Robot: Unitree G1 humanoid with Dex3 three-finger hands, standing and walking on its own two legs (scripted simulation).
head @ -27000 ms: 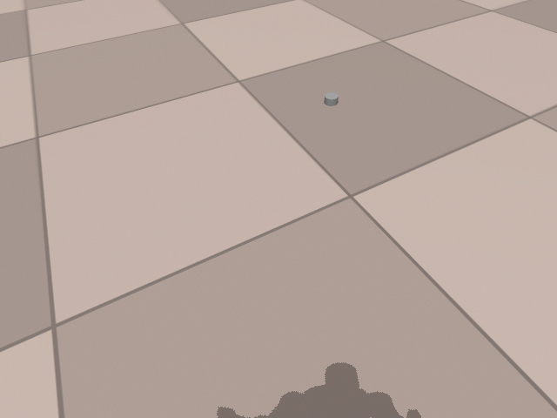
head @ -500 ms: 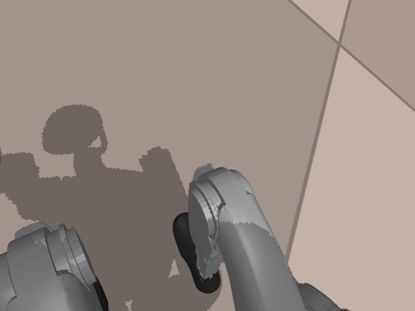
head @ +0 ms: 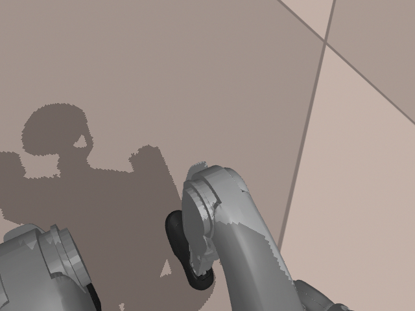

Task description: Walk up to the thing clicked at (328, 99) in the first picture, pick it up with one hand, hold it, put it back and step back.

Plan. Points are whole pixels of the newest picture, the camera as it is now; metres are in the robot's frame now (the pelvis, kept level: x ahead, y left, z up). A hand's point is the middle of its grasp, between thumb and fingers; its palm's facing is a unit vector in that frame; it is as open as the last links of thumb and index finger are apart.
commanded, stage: open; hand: left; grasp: from above
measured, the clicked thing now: out of the picture +0.45 +0.31 -0.27
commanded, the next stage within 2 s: withdraw in 0.88 s
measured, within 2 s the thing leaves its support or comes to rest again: rests again in 1.20 s
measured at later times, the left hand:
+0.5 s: hand out of the picture +0.44 +0.29 -0.25, palm faces -0.42 -0.15 -0.89, open 13.7 cm
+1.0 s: hand out of the picture +0.44 +0.30 -0.25, palm faces -0.44 -0.15 -0.89, open 14.1 cm
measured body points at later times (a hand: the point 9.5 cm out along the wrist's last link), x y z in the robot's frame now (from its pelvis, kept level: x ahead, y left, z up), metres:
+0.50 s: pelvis +0.00 +0.00 +0.00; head +0.27 +0.13 +0.33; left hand +0.46 +0.30 -0.20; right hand +0.05 -0.25 -0.05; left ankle +0.06 +0.13 -0.26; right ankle +0.12 -0.12 -0.26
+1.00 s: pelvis +0.00 +0.00 +0.01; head +0.28 +0.13 +0.34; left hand +0.46 +0.30 -0.20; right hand +0.05 -0.25 -0.05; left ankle +0.06 +0.13 -0.26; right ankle +0.12 -0.12 -0.26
